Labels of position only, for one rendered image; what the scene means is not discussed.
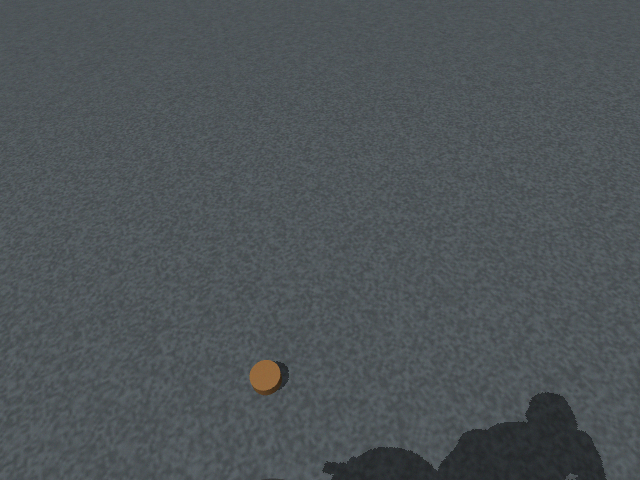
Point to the tin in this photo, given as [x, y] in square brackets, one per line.
[265, 377]

